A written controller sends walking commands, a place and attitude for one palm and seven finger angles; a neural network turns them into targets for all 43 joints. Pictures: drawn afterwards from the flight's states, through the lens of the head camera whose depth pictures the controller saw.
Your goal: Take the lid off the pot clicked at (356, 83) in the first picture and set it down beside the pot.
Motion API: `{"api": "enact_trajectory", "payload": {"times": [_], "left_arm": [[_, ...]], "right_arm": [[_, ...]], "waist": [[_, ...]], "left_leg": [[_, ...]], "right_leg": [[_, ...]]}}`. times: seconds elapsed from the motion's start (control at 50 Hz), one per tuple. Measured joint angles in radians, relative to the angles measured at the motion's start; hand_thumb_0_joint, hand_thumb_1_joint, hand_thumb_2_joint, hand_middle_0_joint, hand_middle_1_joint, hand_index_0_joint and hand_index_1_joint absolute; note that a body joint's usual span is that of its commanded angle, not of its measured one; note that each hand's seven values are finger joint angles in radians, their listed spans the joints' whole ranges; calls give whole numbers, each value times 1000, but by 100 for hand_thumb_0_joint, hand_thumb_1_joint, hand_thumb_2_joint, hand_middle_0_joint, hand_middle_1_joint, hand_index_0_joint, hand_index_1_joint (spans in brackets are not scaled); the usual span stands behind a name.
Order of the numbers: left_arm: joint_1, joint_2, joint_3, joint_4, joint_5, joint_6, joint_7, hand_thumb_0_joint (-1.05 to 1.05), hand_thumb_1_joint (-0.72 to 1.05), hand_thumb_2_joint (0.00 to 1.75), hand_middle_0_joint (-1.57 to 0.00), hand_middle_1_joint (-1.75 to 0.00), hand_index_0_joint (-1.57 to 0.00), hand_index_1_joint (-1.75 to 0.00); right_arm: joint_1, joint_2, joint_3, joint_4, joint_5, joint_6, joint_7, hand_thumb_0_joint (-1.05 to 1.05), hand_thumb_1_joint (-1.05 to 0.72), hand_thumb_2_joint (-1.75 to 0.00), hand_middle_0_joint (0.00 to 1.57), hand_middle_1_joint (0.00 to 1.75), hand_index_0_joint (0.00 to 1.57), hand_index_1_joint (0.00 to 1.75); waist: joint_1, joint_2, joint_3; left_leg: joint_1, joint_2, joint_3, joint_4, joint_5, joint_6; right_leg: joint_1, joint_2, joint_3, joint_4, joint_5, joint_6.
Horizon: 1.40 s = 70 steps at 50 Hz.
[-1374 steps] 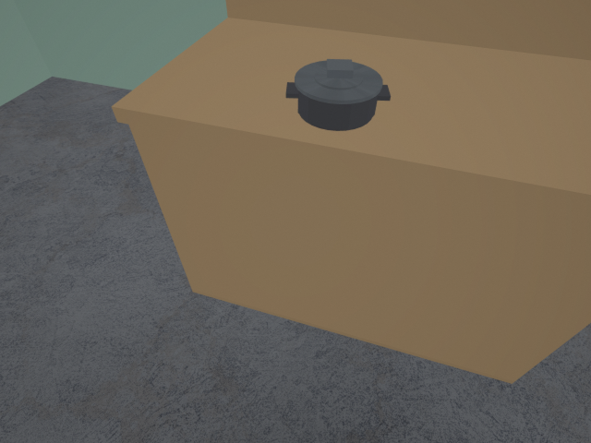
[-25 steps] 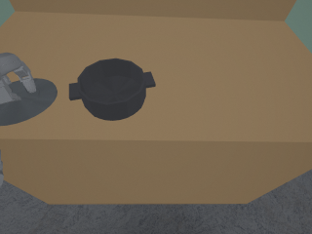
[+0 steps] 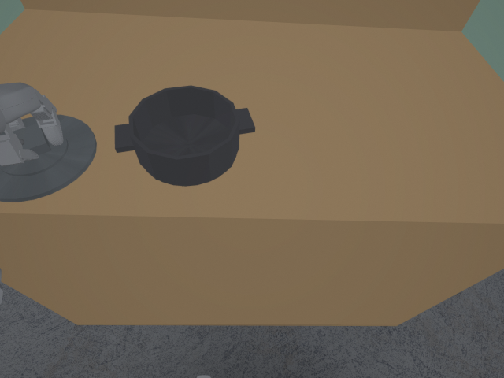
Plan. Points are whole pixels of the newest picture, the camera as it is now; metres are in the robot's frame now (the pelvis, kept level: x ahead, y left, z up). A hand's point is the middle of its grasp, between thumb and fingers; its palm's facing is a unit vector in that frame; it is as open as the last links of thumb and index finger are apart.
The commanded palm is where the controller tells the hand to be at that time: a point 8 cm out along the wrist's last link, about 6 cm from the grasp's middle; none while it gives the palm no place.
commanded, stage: open the fingers wide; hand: left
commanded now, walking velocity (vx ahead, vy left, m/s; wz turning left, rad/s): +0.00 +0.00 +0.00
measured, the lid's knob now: (27, 142) +0.45 +0.35 +0.11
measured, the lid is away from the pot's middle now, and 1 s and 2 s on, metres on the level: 0.25 0.25 0.25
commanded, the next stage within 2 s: raise the empty hand in 0.76 s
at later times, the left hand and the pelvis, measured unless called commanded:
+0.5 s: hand (24, 137) +0.44 +0.34 +0.14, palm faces -0.37 -0.13 -0.92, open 10.0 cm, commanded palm +0.45 +0.34 +0.20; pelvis +0.00 +0.00 +0.00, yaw +0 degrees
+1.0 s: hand (22, 133) +0.43 +0.33 +0.15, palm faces -0.35 -0.09 -0.93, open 11.0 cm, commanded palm +0.45 +0.34 +0.22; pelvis +0.00 +0.01 +0.00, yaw +0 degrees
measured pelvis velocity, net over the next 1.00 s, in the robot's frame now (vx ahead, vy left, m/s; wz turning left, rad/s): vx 0.00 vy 0.01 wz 0.01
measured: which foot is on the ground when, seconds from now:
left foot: down 0.00-1.00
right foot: down 0.00-1.00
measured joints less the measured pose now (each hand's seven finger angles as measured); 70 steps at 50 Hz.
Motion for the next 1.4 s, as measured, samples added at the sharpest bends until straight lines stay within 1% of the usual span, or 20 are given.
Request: {"api": "enact_trajectory", "payload": {"times": [0.08,0.16,0.22,0.36,0.48,0.54,0.6,0.64,0.72,0.88,0.92,1.0,1.06,1.12,1.18,1.24,1.3,1.4], "left_arm": [[-7,-3,-16,-3,10,8,3,-2,9,105,-59,-74,-80,-86],[-16,-2,-19,13,1,16,4,-1,9,102,-59,-75,-75,-84],[-24,-6,-33,4,7,24,3,-1,8,100,-59,-76,-71,-83],[-10,-8,-21,-17,7,27,10,0,5,94,-56,-76,-61,-79],[9,-3,10,-23,1,27,18,0,0,89,-51,-74,-54,-76],[21,0,8,-42,5,37,15,0,-3,87,-48,-72,-50,-74],[43,-1,19,-74,-3,36,18,0,-6,85,-47,-71,-48,-72],[35,-5,12,-59,-12,39,16,0,-7,85,-46,-70,-47,-71],[29,-10,-5,-62,-3,48,11,0,-9,85,-46,-68,-46,-69],[22,-24,-20,-70,-9,45,17,0,-10,86,-47,-66,-47,-66],[15,-28,-25,-62,-9,48,14,0,-11,86,-47,-66,-47,-66],[7,-29,-33,-85,-1,53,14,0,-11,87,-47,-65,-47,-65],[-1,-27,-22,-89,-8,55,15,0,-11,87,-47,-65,-47,-65],[-28,-22,-38,-64,-8,78,9,0,-11,87,-47,-65,-47,-65],[-28,-14,-32,-82,-3,90,4,0,-11,87,-47,-65,-47,-65],[-43,-4,-24,-62,-9,99,-2,0,-11,87,-47,-65,-47,-65],[-53,3,-36,-73,-3,116,-11,0,-11,87,-47,-65,-47,-65],[-77,7,-40,-66,-9,130,-18,0,-11,87,-47,-65,-47,-65]], "right_arm": [[-7,-1,1,-4,-1,-5,-4,1,-91,-89,20,30,20,30],[-12,-3,7,-5,0,-9,-9,1,-91,-89,20,30,20,30],[-9,-3,5,-4,-2,-11,-10,1,-91,-89,20,30,20,30],[-3,-2,3,-4,-4,-7,-9,1,-91,-89,20,30,20,30],[-4,-1,4,-7,-4,2,-3,1,-91,-89,20,30,20,30],[-5,0,1,-11,-4,6,1,1,-91,-89,20,30,20,30],[-6,0,-1,-14,-6,9,3,1,-91,-89,20,30,20,30],[-10,0,0,-12,-4,11,4,1,-91,-89,20,30,20,30],[-19,1,0,-14,-5,12,3,1,-91,-89,20,30,20,30],[-34,1,3,-13,-6,7,-1,1,-91,-89,20,30,20,30],[-37,2,4,-12,-5,7,-1,1,-91,-89,20,30,20,30],[-36,2,6,-12,-7,2,-7,1,-91,-89,20,30,20,30],[-34,2,9,-11,-6,0,-7,1,-91,-89,20,30,20,30],[-33,1,10,-9,-4,2,-3,1,-91,-89,20,30,20,30],[-31,0,10,-12,-5,5,0,1,-91,-89,20,30,20,30],[-30,-1,13,-12,-3,8,2,1,-91,-89,20,30,20,30],[-25,-3,10,-14,-3,9,4,1,-91,-89,20,30,20,30],[-25,-6,13,-9,-2,8,5,1,-91,-89,20,30,20,30]], "waist": [[1,1,0],[-1,-1,-1],[1,-1,0],[-4,-2,0],[-10,-2,-1],[-9,-1,2],[-7,3,-1],[-4,3,-1],[2,2,1],[9,2,0],[10,1,1],[10,2,4],[7,4,3],[5,5,3],[2,7,4],[-2,7,4],[-1,8,7],[1,9,10]], "left_leg": [[-5,0,1,5,-1,1],[-6,-1,3,9,-4,2],[-8,-1,2,11,-5,2],[-7,-2,5,11,-8,3],[-3,-2,9,8,-9,5],[-2,-2,9,5,-8,5],[1,-3,8,2,-7,6],[3,-4,7,1,-7,6],[3,-6,5,-1,-5,7],[6,-9,1,-4,-2,7],[7,-9,1,-5,-1,7],[15,-10,0,-12,2,7],[25,-11,0,-21,5,7],[32,-12,1,-29,7,6],[40,-12,3,-39,11,6],[48,-13,5,-46,12,6],[55,-13,4,-56,16,5],[66,-14,2,-70,21,3]], "right_leg": [[-5,0,1,6,-1,-3],[-8,-1,4,10,-3,4],[-10,-1,3,13,-5,0],[-9,-1,6,12,-7,-2],[-6,-2,10,8,-6,3],[-4,-2,10,4,-5,0],[0,-3,9,-1,-3,-1],[2,-4,8,-2,-3,1],[3,-5,6,-2,-4,-3],[8,-7,3,-5,-2,-6],[9,-8,3,-6,-2,-3],[17,-8,1,-12,0,-9],[26,-9,2,-21,3,-8],[32,-10,3,-28,5,-5],[39,-10,5,-35,8,-6],[45,-11,6,-42,10,-1],[52,-11,5,-50,12,-5],[63,-12,4,-63,16,-1]]}}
